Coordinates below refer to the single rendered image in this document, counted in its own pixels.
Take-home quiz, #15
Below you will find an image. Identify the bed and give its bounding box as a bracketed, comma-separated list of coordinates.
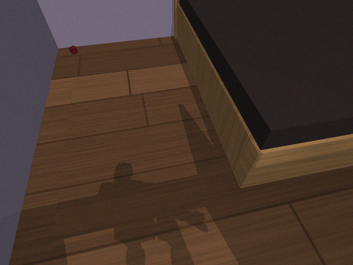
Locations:
[174, 0, 353, 188]

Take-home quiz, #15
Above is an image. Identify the cube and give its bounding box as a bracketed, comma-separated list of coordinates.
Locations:
[69, 46, 78, 55]

